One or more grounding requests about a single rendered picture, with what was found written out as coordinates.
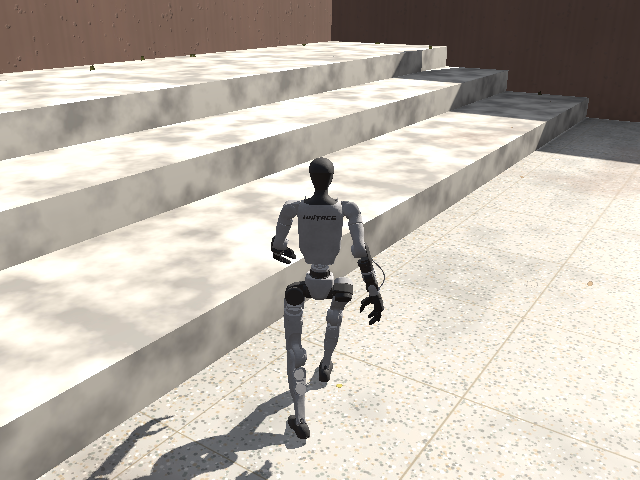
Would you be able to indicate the left robot upper arm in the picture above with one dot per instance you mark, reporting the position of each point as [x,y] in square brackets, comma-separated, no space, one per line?
[289,211]

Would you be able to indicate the robot right forearm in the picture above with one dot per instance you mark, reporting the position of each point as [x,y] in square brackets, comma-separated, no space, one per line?
[368,273]

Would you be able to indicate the right robot upper arm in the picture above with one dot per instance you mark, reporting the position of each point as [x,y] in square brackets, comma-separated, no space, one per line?
[352,212]

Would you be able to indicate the robot head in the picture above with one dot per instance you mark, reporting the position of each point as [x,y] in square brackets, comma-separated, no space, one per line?
[321,172]

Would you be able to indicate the left robot hand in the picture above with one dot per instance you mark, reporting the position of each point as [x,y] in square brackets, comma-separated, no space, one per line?
[288,252]

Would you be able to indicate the right robot thigh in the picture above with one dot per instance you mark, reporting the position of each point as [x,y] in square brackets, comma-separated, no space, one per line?
[342,294]

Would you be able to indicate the right robot hand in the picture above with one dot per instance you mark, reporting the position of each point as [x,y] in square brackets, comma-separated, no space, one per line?
[378,307]

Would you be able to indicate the robot left forearm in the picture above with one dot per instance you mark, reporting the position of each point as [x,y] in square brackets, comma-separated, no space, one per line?
[275,251]

